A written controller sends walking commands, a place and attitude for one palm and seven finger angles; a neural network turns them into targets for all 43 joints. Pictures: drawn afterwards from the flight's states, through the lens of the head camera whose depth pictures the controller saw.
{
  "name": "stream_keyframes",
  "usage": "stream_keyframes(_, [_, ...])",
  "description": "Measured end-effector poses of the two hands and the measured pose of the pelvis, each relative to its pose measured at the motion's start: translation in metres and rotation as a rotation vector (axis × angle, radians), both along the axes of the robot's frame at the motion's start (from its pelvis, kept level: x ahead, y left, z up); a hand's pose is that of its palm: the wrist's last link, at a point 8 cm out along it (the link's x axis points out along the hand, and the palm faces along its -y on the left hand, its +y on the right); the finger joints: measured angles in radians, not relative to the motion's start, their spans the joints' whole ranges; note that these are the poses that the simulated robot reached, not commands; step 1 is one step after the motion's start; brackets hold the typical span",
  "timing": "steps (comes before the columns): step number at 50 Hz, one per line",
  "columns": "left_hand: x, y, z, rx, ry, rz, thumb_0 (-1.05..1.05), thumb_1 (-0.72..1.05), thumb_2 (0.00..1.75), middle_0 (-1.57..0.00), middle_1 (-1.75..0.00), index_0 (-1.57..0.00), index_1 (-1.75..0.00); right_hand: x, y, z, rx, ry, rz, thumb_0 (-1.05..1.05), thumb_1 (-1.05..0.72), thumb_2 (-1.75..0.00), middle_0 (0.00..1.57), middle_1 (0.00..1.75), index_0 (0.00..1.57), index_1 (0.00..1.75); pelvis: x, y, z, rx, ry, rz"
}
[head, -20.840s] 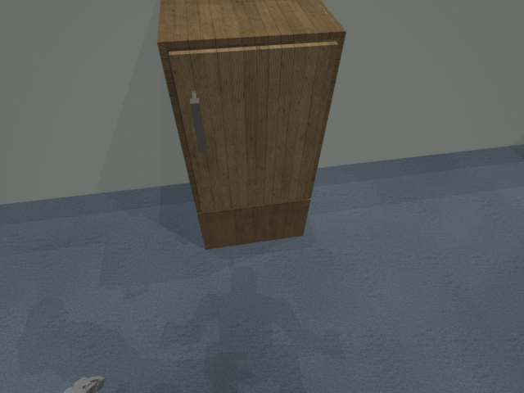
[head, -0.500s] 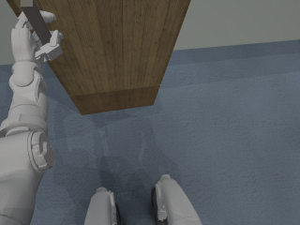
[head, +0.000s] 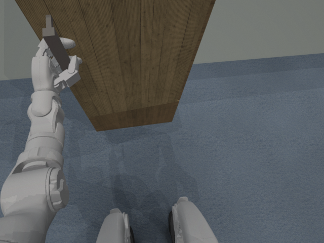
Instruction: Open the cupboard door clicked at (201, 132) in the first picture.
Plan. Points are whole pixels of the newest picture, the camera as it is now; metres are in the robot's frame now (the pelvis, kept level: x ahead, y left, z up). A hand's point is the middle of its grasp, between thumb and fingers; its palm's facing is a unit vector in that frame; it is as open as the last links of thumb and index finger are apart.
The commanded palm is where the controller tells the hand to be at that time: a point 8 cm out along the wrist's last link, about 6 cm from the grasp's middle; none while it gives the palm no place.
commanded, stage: pull the door open along its arc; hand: left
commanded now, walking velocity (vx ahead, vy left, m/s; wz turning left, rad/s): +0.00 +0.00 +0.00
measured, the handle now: (62, 51) +0.56 +0.19 +0.05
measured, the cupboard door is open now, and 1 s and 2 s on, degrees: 4 42 41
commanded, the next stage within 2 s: open thumb and fingers to let go in 0.64 s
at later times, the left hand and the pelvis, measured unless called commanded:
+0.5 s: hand (122, 130) +0.36 +0.06 +0.04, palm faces +0.40 -0.91 -0.01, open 6.0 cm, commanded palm +0.28 +0.08 +0.04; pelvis +0.01 -0.02 +0.02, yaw +3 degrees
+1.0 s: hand (139, 145) +0.32 +0.03 +0.04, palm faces +0.46 -0.89 -0.07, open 7.4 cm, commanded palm +0.27 +0.06 +0.04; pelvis -0.01 -0.07 +0.01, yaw +6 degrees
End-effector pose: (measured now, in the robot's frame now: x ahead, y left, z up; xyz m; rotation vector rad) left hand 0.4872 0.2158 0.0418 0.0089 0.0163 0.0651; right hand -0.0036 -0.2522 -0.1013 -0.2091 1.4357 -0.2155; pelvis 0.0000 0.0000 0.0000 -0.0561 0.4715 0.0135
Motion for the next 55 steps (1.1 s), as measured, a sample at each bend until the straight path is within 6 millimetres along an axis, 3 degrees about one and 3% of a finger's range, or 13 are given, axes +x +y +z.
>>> stream_keyframes(7, [-0.046, -0.015, -0.001, -0.041, -0.008, 0.035, 0.02, 0.70, 0.73, -0.35, -1.35, -0.36, -1.35, 0.041, 0.003, 0.006, 0.031, -0.101, 0.035, 0.01, -0.91, -0.90, 0.20, 0.30, 0.20, 0.30, 0.009, 0.001, 0.011, 0.008, -0.033, 0.004])
stream_keyframes(12, [-0.085, -0.043, -0.002, -0.087, -0.023, 0.236, 0.02, 0.70, 0.75, -0.33, -1.35, -0.36, -1.33, 0.083, 0.008, 0.005, 0.061, -0.200, 0.120, 0.01, -0.91, -0.90, 0.20, 0.30, 0.20, 0.30, 0.012, 0.000, 0.014, 0.015, -0.054, 0.009])
stream_keyframes(18, [-0.129, -0.080, 0.000, -0.038, -0.010, 0.344, 0.00, 0.71, 0.77, -0.32, -1.34, -0.35, -1.32, 0.131, 0.019, 0.005, 0.102, -0.315, 0.203, 0.01, -0.91, -0.90, 0.20, 0.30, 0.20, 0.30, 0.012, -0.005, 0.016, 0.024, -0.087, 0.022])
stream_keyframes(24, [-0.166, -0.112, 0.003, -0.016, 0.017, 0.362, 0.01, 0.70, 0.76, -0.31, -1.33, -0.36, -1.33, 0.166, 0.030, 0.010, 0.128, -0.424, 0.263, 0.01, -0.91, -0.90, 0.20, 0.30, 0.20, 0.30, 0.009, -0.014, 0.018, 0.036, -0.123, 0.034])
stream_keyframes(31, [-0.196, -0.140, 0.007, 0.028, 0.047, 0.271, 0.01, 0.67, 0.72, -0.32, -1.31, -0.37, -1.34, 0.193, 0.036, 0.020, 0.178, -0.539, 0.297, 0.01, -0.91, -0.90, 0.20, 0.30, 0.20, 0.30, 0.008, -0.028, 0.020, 0.048, -0.157, 0.043])
stream_keyframes(36, [-0.209, -0.158, 0.009, 0.057, 0.063, 0.231, 0.00, 0.67, 0.72, -0.31, -1.30, -0.39, -1.34, 0.204, 0.032, 0.025, 0.196, -0.598, 0.310, 0.01, -0.91, -0.90, 0.20, 0.30, 0.20, 0.30, 0.008, -0.040, 0.021, 0.059, -0.178, 0.052])
stream_keyframes(42, [-0.203, -0.157, 0.006, 0.062, 0.054, 0.332, 0.00, 0.63, 0.76, -0.35, -1.32, -0.38, -1.34, 0.204, 0.013, 0.016, 0.167, -0.592, 0.333, 0.01, -0.91, -0.90, 0.20, 0.30, 0.20, 0.30, 0.001, -0.054, 0.015, 0.074, -0.177, 0.066])
stream_keyframes(48, [-0.204, -0.152, 0.006, 0.051, 0.042, 0.404, 0.00, 0.51, 0.73, -0.36, -1.31, -0.39, -1.32, 0.186, -0.009, 0.004, 0.144, -0.549, 0.318, 0.01, -0.91, -0.90, 0.20, 0.30, 0.20, 0.30, -0.005, -0.065, 0.012, 0.086, -0.169, 0.071])
stream_keyframes(55, [-0.209, -0.153, 0.004, 0.038, 0.029, 0.416, 0.01, 0.18, 0.59, -0.34, -1.27, -0.36, -1.27, 0.157, -0.029, -0.005, 0.111, -0.482, 0.281, 0.01, -0.91, -0.90, 0.20, 0.30, 0.20, 0.30, -0.011, -0.070, 0.011, 0.093, -0.166, 0.071])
